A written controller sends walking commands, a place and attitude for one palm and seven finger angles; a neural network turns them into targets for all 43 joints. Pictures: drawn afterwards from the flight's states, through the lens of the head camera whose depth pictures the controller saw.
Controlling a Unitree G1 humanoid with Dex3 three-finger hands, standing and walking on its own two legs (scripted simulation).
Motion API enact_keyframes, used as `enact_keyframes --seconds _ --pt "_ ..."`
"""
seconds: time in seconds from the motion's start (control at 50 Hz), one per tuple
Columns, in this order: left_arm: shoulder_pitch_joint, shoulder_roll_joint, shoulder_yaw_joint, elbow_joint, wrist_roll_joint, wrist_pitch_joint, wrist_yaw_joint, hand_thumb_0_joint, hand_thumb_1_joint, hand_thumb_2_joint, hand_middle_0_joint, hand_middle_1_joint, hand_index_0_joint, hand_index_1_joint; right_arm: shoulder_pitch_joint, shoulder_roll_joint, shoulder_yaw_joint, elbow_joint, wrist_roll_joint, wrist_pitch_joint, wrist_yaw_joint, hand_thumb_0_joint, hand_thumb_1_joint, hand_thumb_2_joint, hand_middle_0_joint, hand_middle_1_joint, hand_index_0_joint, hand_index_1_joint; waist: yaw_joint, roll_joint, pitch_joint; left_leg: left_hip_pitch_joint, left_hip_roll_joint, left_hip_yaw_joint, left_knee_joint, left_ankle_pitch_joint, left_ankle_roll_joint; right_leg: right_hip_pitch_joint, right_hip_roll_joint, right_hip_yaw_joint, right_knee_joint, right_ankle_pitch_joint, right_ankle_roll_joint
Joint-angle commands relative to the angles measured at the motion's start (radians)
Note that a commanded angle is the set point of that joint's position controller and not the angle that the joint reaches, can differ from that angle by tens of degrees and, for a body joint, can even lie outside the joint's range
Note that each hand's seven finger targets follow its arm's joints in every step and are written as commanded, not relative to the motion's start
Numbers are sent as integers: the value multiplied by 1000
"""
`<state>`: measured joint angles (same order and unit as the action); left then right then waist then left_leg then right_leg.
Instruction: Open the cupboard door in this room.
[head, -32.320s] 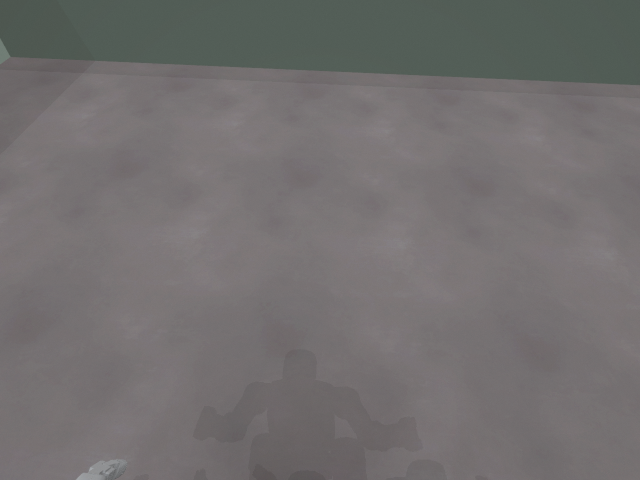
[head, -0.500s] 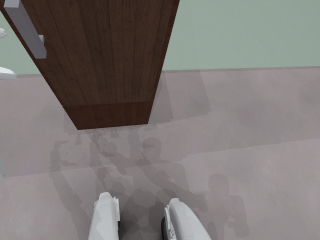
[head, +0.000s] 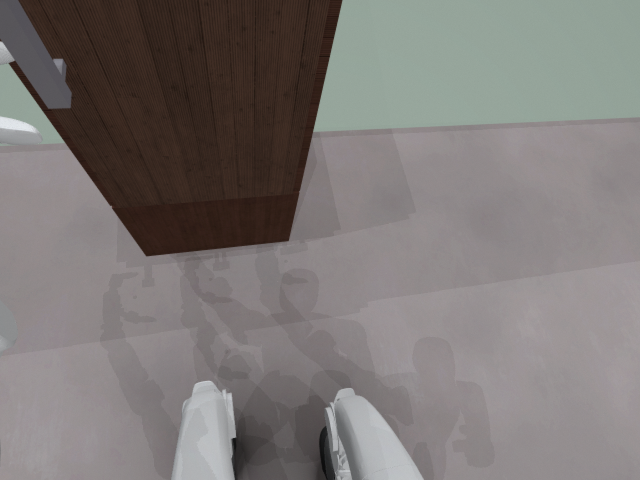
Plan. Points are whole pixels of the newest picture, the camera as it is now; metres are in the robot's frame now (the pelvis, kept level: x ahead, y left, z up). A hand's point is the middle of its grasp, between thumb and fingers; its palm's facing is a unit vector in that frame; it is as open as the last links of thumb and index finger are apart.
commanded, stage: slide the fingers in behind the handle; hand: left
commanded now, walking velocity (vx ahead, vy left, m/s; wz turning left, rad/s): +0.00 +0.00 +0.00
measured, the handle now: (32, 38) +0.58 +0.27 +0.10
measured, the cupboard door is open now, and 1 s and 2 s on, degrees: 0 0 0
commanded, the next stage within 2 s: close the thumb around the handle in 1.12 s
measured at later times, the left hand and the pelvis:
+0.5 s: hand (28, 74) +0.54 +0.27 +0.10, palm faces +0.10 -1.00 +0.01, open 14.0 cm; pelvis +0.01 +0.00 +0.01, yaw +1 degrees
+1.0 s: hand (53, 73) +0.53 +0.24 +0.10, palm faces +0.10 -1.00 -0.01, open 14.0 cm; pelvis +0.01 -0.01 +0.01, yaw +1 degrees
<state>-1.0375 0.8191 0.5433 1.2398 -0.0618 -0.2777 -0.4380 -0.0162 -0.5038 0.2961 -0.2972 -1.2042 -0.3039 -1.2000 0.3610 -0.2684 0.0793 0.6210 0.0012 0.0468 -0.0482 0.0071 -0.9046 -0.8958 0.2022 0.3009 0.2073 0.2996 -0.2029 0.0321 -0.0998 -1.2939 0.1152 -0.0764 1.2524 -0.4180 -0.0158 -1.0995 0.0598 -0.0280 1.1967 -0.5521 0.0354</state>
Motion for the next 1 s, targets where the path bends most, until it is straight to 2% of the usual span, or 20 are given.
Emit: enact_keyframes --seconds 0.0,0.06,0.1,0.12,0.16,0.18,0.22,0.28,0.34,0.46,0.52,0.6,0.66,0.7,0.72,0.78,0.82,0.88,0.96,0.98 --pt "-393 273 11 -242 -27 -63 13 0 -500 300 -300 -1200 -300 -1200 187 -207 -87 -32 -1 -13 -7 0 -900 -900 200 300 200 300 12 257 -548 690 -35 -9 -124 251 45 -9 22 -35 -183 226 -53" --pt "-384 278 27 -243 -31 -59 22 0 -500 300 -300 -1200 -300 -1200 196 -207 -88 -28 -4 -11 -4 0 -900 -900 200 300 200 300 13 230 -546 681 -36 -9 -125 267 48 8 23 -33 -185 241 -53" --pt "-399 233 -4 -252 -30 -55 30 0 -500 300 -300 -1200 -300 -1200 197 -201 -90 -24 -5 -11 -1 0 -900 -900 200 300 200 300 6 245 -533 693 -36 -7 -129 266 46 -2 21 -37 -189 243 -50" --pt "-385 246 6 -259 -25 -56 37 0 -500 300 -300 -1200 -300 -1200 200 -204 -91 -24 -6 -9 0 0 -900 -900 200 300 200 300 13 249 -537 702 -36 -10 -135 273 43 2 21 -38 -190 243 -53" --pt "-402 231 3 -256 -29 -62 46 0 -500 300 -300 -1200 -300 -1200 199 -200 -90 -22 -8 -12 2 0 -900 -900 200 300 200 300 4 233 -525 692 -38 -10 -132 265 46 -3 22 -37 -190 240 -54" --pt "-410 246 14 -276 -26 -69 51 0 -500 300 -300 -1200 -300 -1200 201 -203 -94 -19 -10 -11 1 0 -900 -900 200 300 200 300 8 243 -547 708 -36 -11 -132 285 44 4 21 -37 -186 253 -53" --pt "-399 188 -22 -283 -25 -73 59 0 -500 300 -300 -1200 -300 -1200 199 -197 -98 -19 -12 -11 6 0 -900 -900 200 300 200 300 3 259 -534 734 -36 -14 -142 279 39 -15 21 -41 -193 243 -54" --pt "-385 169 -21 -292 -26 -79 73 0 -500 300 -300 -1200 -300 -1200 204 -195 -101 -17 -14 -10 11 0 -900 -900 200 300 200 300 12 269 -550 765 -37 -18 -149 304 35 -10 21 -45 -194 256 -57" --pt "-361 134 -39 -251 -24 -65 86 0 -500 300 -300 -1200 -300 -1200 202 -192 -100 -18 -14 -6 15 0 -900 -900 200 300 200 300 4 219 -498 722 -41 -12 -156 278 38 4 21 -46 -204 250 -53" --pt "-406 125 -37 -299 -17 -98 121 0 -500 300 -300 -1200 -300 -1200 205 -187 -105 -13 -21 -10 18 0 -900 -900 200 300 200 300 0 236 -523 752 -42 -11 -151 308 39 12 20 -41 -200 273 -57" --pt "-393 63 -78 -299 -14 -105 129 0 -500 300 -300 -1200 -300 -1200 203 -182 -110 -9 -21 -8 22 0 -900 -900 200 300 200 300 -4 234 -535 764 -45 -8 -149 316 37 14 19 -40 -206 280 -55" --pt "-393 37 -81 -287 -23 -100 139 0 -500 300 -300 -1200 -300 -1200 206 -180 -111 -5 -23 -7 23 0 -900 -900 200 300 200 300 -1 225 -539 759 -48 -7 -152 319 38 27 18 -39 -206 286 -55" --pt "-368 88 -39 -246 -16 -93 158 0 -500 300 -300 -1200 -300 -1200 207 -181 -105 -11 -22 -5 23 0 -900 -900 200 300 200 300 5 163 -510 679 -52 7 -147 292 47 74 19 -29 -207 293 -52" --pt "-391 72 -55 -268 -8 -100 168 0 -500 300 -300 -1200 -300 -1200 201 -175 -106 -15 -23 -6 27 0 -900 -900 200 300 200 300 4 184 -512 680 -54 15 -143 290 46 75 18 -26 -208 298 -49" --pt "-369 117 -22 -262 -4 -104 175 0 -500 300 -300 -1200 -300 -1200 200 -179 -105 -17 -22 -4 26 0 -900 -900 200 300 200 300 13 172 -515 663 -54 21 -141 288 47 95 18 -22 -209 304 -49" --pt "-374 128 -24 -249 -3 -118 165 0 -500 300 -300 -1200 -300 -1200 194 -177 -102 -20 -18 -4 24 0 -900 -900 200 300 200 300 6 157 -518 623 -56 31 -127 279 52 119 20 -12 -203 323 -45" --pt "-378 123 -37 -266 -7 -122 153 0 -500 300 -300 -1200 -300 -1200 192 -177 -102 -21 -16 -3 24 0 -900 -900 200 300 200 300 12 191 -525 635 -56 30 -132 280 49 122 19 -11 -201 322 -46" --pt "-389 93 -55 -275 -18 -124 140 0 -500 300 -300 -1200 -300 -1200 194 -177 -105 -15 -14 -4 22 0 -900 -900 200 300 200 300 2 186 -533 659 -53 24 -130 286 49 99 19 -14 -202 316 -46" --pt "-375 91 -48 -256 -29 -112 135 0 -500 300 -300 -1200 -300 -1200 199 -179 -106 -11 -13 -4 18 0 -900 -900 200 300 200 300 1 161 -515 649 -55 23 -133 283 52 102 19 -15 -204 316 -46" --pt "-372 86 -55 -259 -26 -110 135 0 -500 300 -300 -1200 -300 -1200 196 -178 -107 -11 -11 -4 19 0 -900 -900 200 300 200 300 8 181 -522 652 -55 25 -136 273 48 97 18 -14 -206 304 -45"
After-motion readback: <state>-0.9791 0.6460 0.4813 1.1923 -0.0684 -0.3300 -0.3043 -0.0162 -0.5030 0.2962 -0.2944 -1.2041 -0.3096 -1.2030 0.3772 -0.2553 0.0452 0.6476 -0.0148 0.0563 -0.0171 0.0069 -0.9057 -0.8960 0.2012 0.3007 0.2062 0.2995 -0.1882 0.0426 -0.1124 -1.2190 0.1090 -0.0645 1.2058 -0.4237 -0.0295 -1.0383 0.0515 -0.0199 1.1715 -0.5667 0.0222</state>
